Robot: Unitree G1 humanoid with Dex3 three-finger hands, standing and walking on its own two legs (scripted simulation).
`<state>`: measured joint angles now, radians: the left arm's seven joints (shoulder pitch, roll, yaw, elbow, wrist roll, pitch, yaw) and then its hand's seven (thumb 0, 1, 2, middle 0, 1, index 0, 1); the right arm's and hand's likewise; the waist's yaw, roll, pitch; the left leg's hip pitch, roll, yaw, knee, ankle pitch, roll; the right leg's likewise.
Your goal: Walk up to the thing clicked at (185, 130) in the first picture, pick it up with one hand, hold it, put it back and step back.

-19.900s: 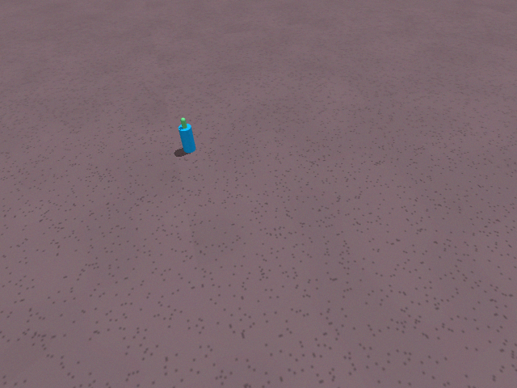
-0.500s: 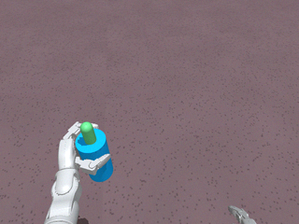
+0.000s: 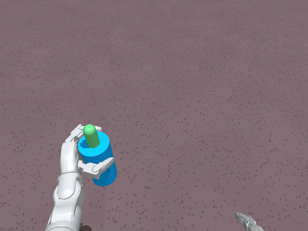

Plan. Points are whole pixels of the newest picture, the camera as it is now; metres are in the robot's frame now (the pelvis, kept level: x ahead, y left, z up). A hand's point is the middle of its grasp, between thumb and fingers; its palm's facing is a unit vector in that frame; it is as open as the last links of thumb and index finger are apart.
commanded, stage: hold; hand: left
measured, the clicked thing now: (97, 154) +0.33 +0.17 +0.01
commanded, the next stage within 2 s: crouch in 0.14 s
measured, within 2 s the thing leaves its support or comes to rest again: neither
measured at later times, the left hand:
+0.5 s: hand (95, 156) +0.32 +0.18 +0.00, palm faces +0.19 -0.98 -0.03, open 10.7 cm
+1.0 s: hand (105, 179) +0.35 +0.20 -0.24, palm faces +0.25 -0.97 -0.06, open 10.7 cm
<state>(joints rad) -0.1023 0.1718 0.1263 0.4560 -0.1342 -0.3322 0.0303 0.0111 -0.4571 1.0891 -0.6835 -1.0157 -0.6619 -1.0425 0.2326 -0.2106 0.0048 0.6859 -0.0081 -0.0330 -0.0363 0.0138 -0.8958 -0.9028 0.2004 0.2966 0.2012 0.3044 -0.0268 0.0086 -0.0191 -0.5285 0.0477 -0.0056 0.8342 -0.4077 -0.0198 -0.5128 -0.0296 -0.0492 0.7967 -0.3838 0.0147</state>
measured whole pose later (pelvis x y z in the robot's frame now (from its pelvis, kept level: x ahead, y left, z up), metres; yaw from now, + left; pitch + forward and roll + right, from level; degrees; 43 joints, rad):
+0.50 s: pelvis +0.00 +0.00 -0.01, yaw +0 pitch +8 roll -1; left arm -0.13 0.17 0.15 0.54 -0.12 -0.40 0.04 0.01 -0.46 1.09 -0.69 -1.01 -0.67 -1.03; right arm 0.21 -0.21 -0.01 0.70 -0.02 -0.04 -0.02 0.01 -0.90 -0.91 0.20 0.30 0.20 0.30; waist -0.03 -0.01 -0.02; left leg -0.59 0.04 -0.01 0.88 -0.42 -0.02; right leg -0.58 -0.03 -0.05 0.84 -0.40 0.02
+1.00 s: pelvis -0.04 +0.00 -0.19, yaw -2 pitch +31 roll -3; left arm -0.40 0.26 0.35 0.90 -0.12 -0.74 0.00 0.01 -0.46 1.10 -0.68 -1.02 -0.66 -1.04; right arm 0.12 -0.25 -0.02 0.74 -0.08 -0.03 0.06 0.01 -0.90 -0.91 0.20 0.30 0.20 0.30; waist -0.08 0.00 -0.18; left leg -1.60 0.05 -0.06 1.72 -0.67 -0.03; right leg -1.58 -0.03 -0.04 1.68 -0.64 0.00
